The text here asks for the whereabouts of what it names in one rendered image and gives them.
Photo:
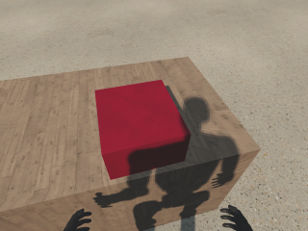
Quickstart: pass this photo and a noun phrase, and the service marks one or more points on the robot right hand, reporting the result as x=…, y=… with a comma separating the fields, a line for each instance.
x=238, y=218

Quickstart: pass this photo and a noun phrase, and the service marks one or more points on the carton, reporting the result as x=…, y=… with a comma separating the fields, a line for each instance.
x=140, y=128

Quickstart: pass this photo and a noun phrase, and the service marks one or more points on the pedestal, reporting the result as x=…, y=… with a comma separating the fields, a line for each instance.
x=51, y=164

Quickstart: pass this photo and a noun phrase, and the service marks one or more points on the robot left hand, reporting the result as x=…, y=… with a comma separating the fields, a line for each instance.
x=74, y=222

